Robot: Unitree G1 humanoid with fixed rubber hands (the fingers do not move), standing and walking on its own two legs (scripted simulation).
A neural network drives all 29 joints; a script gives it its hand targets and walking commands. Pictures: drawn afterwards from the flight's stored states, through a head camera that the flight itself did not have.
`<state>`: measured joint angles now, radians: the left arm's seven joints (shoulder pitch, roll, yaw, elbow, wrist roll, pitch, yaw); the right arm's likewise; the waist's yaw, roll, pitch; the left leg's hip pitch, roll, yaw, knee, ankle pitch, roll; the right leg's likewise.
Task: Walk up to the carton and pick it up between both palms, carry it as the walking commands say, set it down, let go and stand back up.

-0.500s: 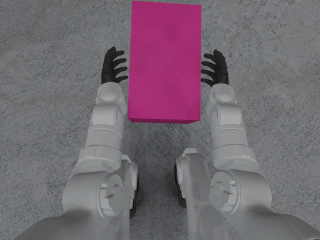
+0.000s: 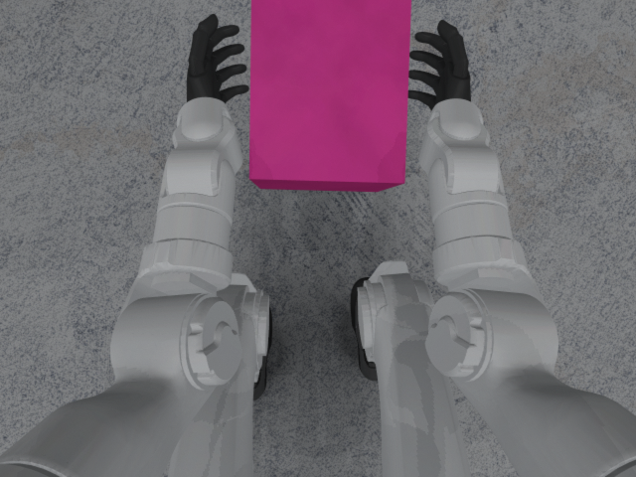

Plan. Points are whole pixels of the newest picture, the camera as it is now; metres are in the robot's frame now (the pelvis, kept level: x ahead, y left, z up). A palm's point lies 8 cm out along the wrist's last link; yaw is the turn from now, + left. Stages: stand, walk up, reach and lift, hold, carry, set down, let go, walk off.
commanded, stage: set down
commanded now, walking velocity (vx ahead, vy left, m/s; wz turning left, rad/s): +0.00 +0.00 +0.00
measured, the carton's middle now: (325, 72) +0.57 -0.05 -0.19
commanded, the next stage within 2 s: none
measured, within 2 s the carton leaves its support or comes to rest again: neither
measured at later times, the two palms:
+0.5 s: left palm (224, 104) +0.53 +0.08 -0.19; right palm (427, 103) +0.52 -0.18 -0.19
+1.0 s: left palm (233, 112) +0.55 +0.08 -0.26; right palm (414, 105) +0.54 -0.19 -0.26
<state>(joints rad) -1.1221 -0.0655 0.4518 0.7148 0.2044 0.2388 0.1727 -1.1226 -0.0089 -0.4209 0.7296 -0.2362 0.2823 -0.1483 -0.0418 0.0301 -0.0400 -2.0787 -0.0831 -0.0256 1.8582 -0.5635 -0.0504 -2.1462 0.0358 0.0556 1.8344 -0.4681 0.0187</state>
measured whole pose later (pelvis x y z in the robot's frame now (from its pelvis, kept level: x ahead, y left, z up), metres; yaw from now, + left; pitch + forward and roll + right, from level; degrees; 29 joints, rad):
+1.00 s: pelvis +0.00 +0.00 -0.09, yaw +0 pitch +37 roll +1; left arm -1.44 0.13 0.29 0.94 0.04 0.20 0.17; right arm -1.47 -0.26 -0.27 1.01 -0.04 0.22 -0.08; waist -0.06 0.03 0.37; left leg -2.21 -0.13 -0.04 2.21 -0.65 -0.07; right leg -2.27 0.02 0.03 2.17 -0.55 0.02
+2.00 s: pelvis +0.00 +0.00 -0.10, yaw +0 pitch +32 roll +1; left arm -1.51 0.18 0.26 1.07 0.03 0.16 0.08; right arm -1.52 -0.31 -0.25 1.13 0.00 0.16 -0.01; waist -0.06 0.03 0.49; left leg -2.16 -0.14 -0.04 2.27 -0.67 -0.07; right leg -2.21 0.02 0.04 2.23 -0.58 0.02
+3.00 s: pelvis +0.00 +0.00 -0.10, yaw +0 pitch +32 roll +1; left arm -1.53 0.23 0.19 1.14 -0.03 0.07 0.10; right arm -1.54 -0.33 -0.27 1.24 0.02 0.03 -0.03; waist -0.05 0.01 0.52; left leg -2.14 -0.13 -0.04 2.28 -0.69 -0.07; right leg -2.21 0.02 0.03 2.24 -0.58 0.03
